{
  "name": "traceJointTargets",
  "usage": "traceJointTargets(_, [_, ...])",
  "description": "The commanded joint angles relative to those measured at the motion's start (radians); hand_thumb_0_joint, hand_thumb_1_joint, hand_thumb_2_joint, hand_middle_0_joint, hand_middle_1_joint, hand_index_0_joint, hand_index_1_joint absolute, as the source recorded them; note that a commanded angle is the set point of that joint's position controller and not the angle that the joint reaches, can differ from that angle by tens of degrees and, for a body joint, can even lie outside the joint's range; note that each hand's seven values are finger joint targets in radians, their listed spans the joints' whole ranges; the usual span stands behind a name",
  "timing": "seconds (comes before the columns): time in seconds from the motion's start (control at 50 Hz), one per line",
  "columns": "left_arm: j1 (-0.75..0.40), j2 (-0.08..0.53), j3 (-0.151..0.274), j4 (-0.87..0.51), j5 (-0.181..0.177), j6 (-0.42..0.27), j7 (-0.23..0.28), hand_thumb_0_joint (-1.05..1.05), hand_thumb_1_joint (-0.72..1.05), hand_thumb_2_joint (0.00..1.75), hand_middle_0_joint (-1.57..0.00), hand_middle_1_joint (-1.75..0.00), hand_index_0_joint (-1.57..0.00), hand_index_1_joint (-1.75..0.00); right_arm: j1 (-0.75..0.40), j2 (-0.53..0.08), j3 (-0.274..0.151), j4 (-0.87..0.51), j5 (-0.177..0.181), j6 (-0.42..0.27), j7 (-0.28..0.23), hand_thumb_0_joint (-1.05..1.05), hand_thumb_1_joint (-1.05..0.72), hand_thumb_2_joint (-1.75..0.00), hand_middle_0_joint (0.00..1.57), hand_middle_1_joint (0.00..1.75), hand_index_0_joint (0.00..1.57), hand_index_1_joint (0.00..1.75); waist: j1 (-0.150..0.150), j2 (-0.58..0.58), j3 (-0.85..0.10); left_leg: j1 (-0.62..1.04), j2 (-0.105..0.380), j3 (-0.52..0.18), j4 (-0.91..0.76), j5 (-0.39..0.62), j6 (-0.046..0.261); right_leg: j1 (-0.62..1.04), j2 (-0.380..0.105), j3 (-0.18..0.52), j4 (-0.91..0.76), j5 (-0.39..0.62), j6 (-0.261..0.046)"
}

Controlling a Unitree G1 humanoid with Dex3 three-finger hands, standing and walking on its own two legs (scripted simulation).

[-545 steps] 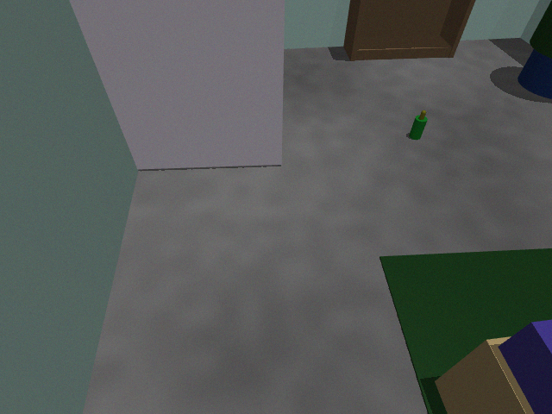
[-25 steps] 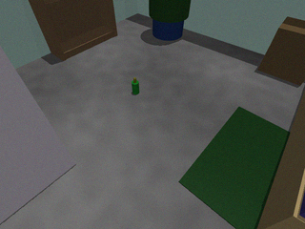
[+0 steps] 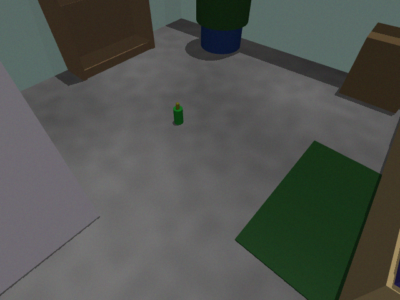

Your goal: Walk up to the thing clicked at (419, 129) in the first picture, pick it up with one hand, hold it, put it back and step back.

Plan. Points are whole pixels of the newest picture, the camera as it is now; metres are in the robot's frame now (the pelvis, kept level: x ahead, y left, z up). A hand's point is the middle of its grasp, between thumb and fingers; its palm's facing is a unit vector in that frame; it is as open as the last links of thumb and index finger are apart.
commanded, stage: walk up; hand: left
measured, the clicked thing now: (178, 112) +1.45 +0.19 -0.69
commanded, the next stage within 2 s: none
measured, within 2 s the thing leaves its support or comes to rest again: neither
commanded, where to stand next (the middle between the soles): +1.12 -0.01 m, yaw -1 degrees
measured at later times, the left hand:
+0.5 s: hand out of the picture +0.14 +0.23 -0.14, palm faces +0.04 -0.91 -0.41, open 7.4 cm
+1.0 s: hand (132, 176) +0.49 +0.23 -0.14, palm faces -0.07 -0.92 -0.38, open 7.4 cm
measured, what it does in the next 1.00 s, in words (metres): walks ahead: right foot, then left foot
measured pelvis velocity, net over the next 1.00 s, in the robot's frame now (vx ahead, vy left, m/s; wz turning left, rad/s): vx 0.40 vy -0.05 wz -0.02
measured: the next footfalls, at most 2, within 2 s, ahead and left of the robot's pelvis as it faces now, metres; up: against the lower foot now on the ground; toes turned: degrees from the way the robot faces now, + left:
right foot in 0.20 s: +0.10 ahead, -0.17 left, +0.00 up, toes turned -6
left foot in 0.62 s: +0.39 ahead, +0.09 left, +0.00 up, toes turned +5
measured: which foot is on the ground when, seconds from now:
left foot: down 0.00-0.22, up 0.24-0.60, down 0.62-1.00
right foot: down 0.00-0.02, up 0.04-0.18, down 0.20-0.64, up 0.66-1.00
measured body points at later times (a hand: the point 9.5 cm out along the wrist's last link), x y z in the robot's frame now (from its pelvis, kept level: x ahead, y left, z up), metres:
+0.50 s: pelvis +0.14 -0.06 -0.01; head +0.15 -0.07 +0.44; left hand +0.14 +0.28 -0.11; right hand +0.23 -0.38 -0.13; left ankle +0.26 +0.09 -0.71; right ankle +0.06 -0.16 -0.75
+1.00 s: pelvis +0.40 -0.05 -0.02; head +0.41 -0.06 +0.43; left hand +0.49 +0.27 -0.11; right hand +0.46 -0.37 -0.13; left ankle +0.35 +0.08 -0.75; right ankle +0.52 -0.19 -0.73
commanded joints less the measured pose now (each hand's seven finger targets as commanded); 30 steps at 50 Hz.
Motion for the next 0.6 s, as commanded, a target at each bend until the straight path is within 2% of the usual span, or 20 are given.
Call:
traceJointTargets(0.0, [-0.106, 0.243, 0.086, -0.145, 0.024, -0.029, -0.024, 0.0, 0.9, 0.9, -0.2, -0.3, -0.2, -0.3, 0.073, -0.336, -0.122, -0.102, -0.017, -0.042, 0.013, 0.0, -0.9, -0.9, 0.2, 0.3, 0.2, 0.3, -0.055, 0.145, 0.05, 0.07, 0.223, -0.301, -0.162, -0.573, 0.171, -0.407, 0.002, -0.009, 0.231, -0.279, -0.062])
traceJointTargets(0.02, [-0.129, 0.227, 0.085, -0.16, 0.021, -0.03, -0.026, 0.0, 0.9, 0.9, -0.2, -0.3, -0.2, -0.3, 0.082, -0.357, -0.136, -0.113, -0.019, -0.047, 0.014, 0.0, -0.9, -0.9, 0.2, 0.3, 0.2, 0.3, -0.067, 0.198, 0.116, 0.075, 0.335, -0.418, -0.242, -0.519, 0.229, -0.499, 0.007, -0.036, 0.39, -0.185, -0.043])
traceJointTargets(0.04, [-0.121, 0.232, 0.085, -0.172, 0.018, -0.035, -0.028, 0.0, 0.9, 0.9, -0.2, -0.3, -0.2, -0.3, 0.076, -0.368, -0.142, -0.132, -0.022, -0.056, 0.013, 0.0, -0.9, -0.9, 0.2, 0.3, 0.2, 0.3, -0.059, 0.169, 0.117, 0.079, 0.402, -0.469, -0.266, -0.437, 0.275, -0.52, -0.053, 0.026, 0.398, -0.205, -0.046])
traceJointTargets(0.06, [-0.115, 0.258, 0.087, -0.175, 0.016, -0.043, -0.037, 0.0, 0.9, 0.9, -0.2, -0.3, -0.2, -0.3, 0.084, -0.354, -0.135, -0.145, -0.017, -0.062, 0.013, 0.0, -0.9, -0.9, 0.2, 0.3, 0.2, 0.3, -0.053, 0.109, 0.07, 0.067, 0.365, -0.432, -0.261, -0.438, 0.268, -0.476, -0.063, 0.044, 0.416, -0.212, -0.04])
traceJointTargets(0.08, [-0.086, 0.255, 0.09, -0.176, 0.009, -0.044, -0.048, 0.0, 0.9, 0.9, -0.2, -0.3, -0.2, -0.3, 0.066, -0.355, -0.137, -0.16, -0.023, -0.061, 0.017, 0.0, -0.9, -0.9, 0.2, 0.3, 0.2, 0.3, -0.044, 0.142, 0.037, 0.082, 0.331, -0.362, -0.26, -0.436, 0.25, -0.443, -0.064, 0.022, 0.354, -0.229, -0.038])
traceJointTargets(0.12, [0.029, 0.247, 0.1, -0.153, 0.006, -0.047, -0.057, 0.0, 0.9, 0.9, -0.2, -0.3, -0.2, -0.3, -0.038, -0.351, -0.141, -0.198, -0.026, -0.055, 0.026, 0.0, -0.9, -0.9, 0.2, 0.3, 0.2, 0.3, 0.021, 0.242, 0.004, 0.009, 0.259, -0.231, -0.205, -0.353, 0.207, -0.259, -0.058, -0.03, 0.237, -0.136, -0.04])
traceJointTargets(0.16, [0.204, 0.253, 0.121, -0.084, 0.01, -0.053, -0.047, 0.0, 0.9, 0.9, -0.2, -0.3, -0.2, -0.3, -0.11, -0.299, -0.131, -0.23, -0.024, -0.04, 0.03, 0.0, -0.9, -0.9, 0.2, 0.3, 0.2, 0.3, 0.116, 0.135, -0.043, -0.202, 0.149, -0.062, 0.012, -0.365, 0.137, 0.085, 0.02, -0.134, 0.078, 0.037, -0.029])
traceJointTargets(0.18, [0.348, 0.308, 0.144, -0.04, 0.017, -0.06, -0.033, 0.0, 0.9, 0.9, -0.2, -0.3, -0.2, -0.3, -0.106, -0.241, -0.11, -0.242, -0.028, -0.033, 0.028, 0.0, -0.9, -0.9, 0.2, 0.3, 0.2, 0.3, 0.179, -0.05, -0.08, -0.431, 0.065, 0.026, 0.268, -0.434, 0.096, 0.324, 0.021, -0.089, 0.069, -0.032, -0.039])
traceJointTargets(0.2, [0.446, 0.405, 0.174, -0.046, 0.029, -0.064, -0.017, 0.0, 0.9, 0.9, -0.2, -0.3, -0.2, -0.3, -0.113, -0.16, -0.079, -0.272, -0.024, -0.033, 0.028, 0.0, -0.9, -0.9, 0.2, 0.3, 0.2, 0.3, 0.239, -0.347, -0.031, -0.68, -0.09, 0.052, 0.642, -0.447, 0.051, 0.336, -0.21, 0.324, -0.159, -0.439, -0.083])
traceJointTargets(0.22, [0.3, 0.44, 0.163, -0.118, 0.029, -0.072, -0.011, 0.0, 0.9, 0.9, -0.2, -0.3, -0.2, -0.3, -0.125, -0.203, -0.086, -0.291, -0.007, -0.029, 0.021, 0.0, -0.9, -0.9, 0.2, 0.3, 0.2, 0.3, 0.171, -0.206, 0.044, -0.669, -0.079, -0.167, 0.735, -0.313, 0.03, 0.121, -0.411, 0.663, -0.355, -0.664, -0.172])
traceJointTargets(0.24, [0.177, 0.424, 0.15, -0.168, 0.014, -0.079, -0.012, 0.0, 0.9, 0.9, -0.2, -0.3, -0.2, -0.3, -0.088, -0.27, -0.102, -0.256, 0.001, -0.034, 0.024, 0.0, -0.9, -0.9, 0.2, 0.3, 0.2, 0.3, 0.101, -0.051, 0.124, -0.621, -0.015, -0.225, 0.742, -0.191, 0.035, 0.026, -0.397, 0.603, -0.345, -0.634, -0.189])
traceJointTargets(0.28, [0.05, 0.354, 0.129, -0.198, 0.004, -0.09, -0.007, 0.0, 0.9, 0.9, -0.2, -0.3, -0.2, -0.3, 0.028, -0.287, -0.107, -0.201, 0.008, -0.042, 0.03, 0.0, -0.9, -0.9, 0.2, 0.3, 0.2, 0.3, 0.008, -0.054, 0.147, -0.546, 0.037, -0.207, 0.694, -0.055, 0.019, -0.015, -0.276, 0.337, -0.306, -0.386, -0.16])
traceJointTargets(0.3, [0.035, 0.322, 0.123, -0.209, -0.005, -0.092, -0.004, 0.0, 0.9, 0.9, -0.2, -0.3, -0.2, -0.3, 0.088, -0.285, -0.103, -0.178, 0.008, -0.045, 0.032, 0.0, -0.9, -0.9, 0.2, 0.3, 0.2, 0.3, -0.009, -0.067, 0.113, -0.488, 0.038, -0.19, 0.641, -0.015, 0.01, -0.009, -0.236, 0.238, -0.283, -0.267, -0.147])
traceJointTargets(0.34, [0.072, 0.299, 0.116, -0.211, -0.008, -0.099, -0.007, 0.0, 0.9, 0.9, -0.2, -0.3, -0.2, -0.3, 0.1, -0.268, -0.104, -0.176, 0.002, -0.039, 0.049, 0.0, -0.9, -0.9, 0.2, 0.3, 0.2, 0.3, 0.002, -0.084, 0.099, -0.429, 0.032, -0.155, 0.575, 0.031, -0.008, -0.034, -0.207, 0.109, -0.28, -0.126, -0.164])
traceJointTargets(0.4, [0.109, 0.319, 0.128, -0.219, -0.005, -0.104, -0.003, 0.0, 0.9, 0.9, -0.2, -0.3, -0.2, -0.3, 0.037, -0.258, -0.1, -0.221, -0.004, -0.036, 0.061, 0.0, -0.9, -0.9, 0.2, 0.3, 0.2, 0.3, 0.03, -0.093, 0.121, -0.469, 0.038, -0.133, 0.434, 0.067, -0.022, 0.011, -0.217, 0.053, -0.268, -0.062, -0.177])
traceJointTargets(0.44, [0.131, 0.322, 0.131, -0.226, -0.006, -0.1, -0.006, 0.0, 0.9, 0.9, -0.2, -0.3, -0.2, -0.3, -0.017, -0.247, -0.093, -0.251, -0.007, -0.038, 0.067, 0.0, -0.9, -0.9, 0.2, 0.3, 0.2, 0.3, 0.048, -0.087, 0.108, -0.455, 0.039, -0.092, 0.318, 0.085, -0.012, 0.067, -0.195, 0.003, -0.231, 0.047, -0.173])
traceJointTargets(0.5, [0.166, 0.331, 0.13, -0.23, -0.004, -0.095, -0.006, 0.0, 0.9, 0.9, -0.2, -0.3, -0.2, -0.3, -0.088, -0.238, -0.092, -0.292, -0.01, -0.041, 0.073, 0.0, -0.9, -0.9, 0.2, 0.3, 0.2, 0.3, 0.066, -0.079, 0.082, -0.364, 0.057, -0.014, 0.212, 0.115, 0.017, 0.081, -0.216, -0.037, -0.171, 0.256, -0.177])
traceJointTargets(0.54, [0.191, 0.327, 0.12, -0.228, -0.009, -0.09, -0.003, 0.0, 0.9, 0.9, -0.2, -0.3, -0.2, -0.3, -0.101, -0.229, -0.095, -0.301, -0.012, -0.044, 0.066, 0.0, -0.9, -0.9, 0.2, 0.3, 0.2, 0.3, 0.073, -0.061, 0.071, -0.312, 0.031, 0.029, 0.182, 0.111, 0.039, 0.102, -0.222, -0.046, -0.117, 0.397, -0.177])
traceJointTargets(0.56, [0.179, 0.333, 0.117, -0.235, -0.01, -0.089, -0.001, 0.0, 0.9, 0.9, -0.2, -0.3, -0.2, -0.3, -0.067, -0.227, -0.099, -0.297, -0.013, -0.045, 0.063, 0.0, -0.9, -0.9, 0.2, 0.3, 0.2, 0.3, 0.045, -0.06, 0.057, -0.254, 0.014, 0.047, 0.168, 0.092, 0.058, 0.098, -0.219, -0.062, -0.057, 0.516, -0.174])
traceJointTargets(0.58, [0.159, 0.34, 0.116, -0.24, -0.015, -0.085, 0.004, 0.0, 0.9, 0.9, -0.2, -0.3, -0.2, -0.3, 0.023, -0.231, -0.105, -0.278, -0.016, -0.047, 0.057, 0.0, -0.9, -0.9, 0.2, 0.3, 0.2, 0.3, -0.006, -0.049, 0.018, -0.146, -0.009, 0.069, 0.141, 0.099, 0.07, 0.075, -0.202, -0.093, 0.071, 0.61, -0.167])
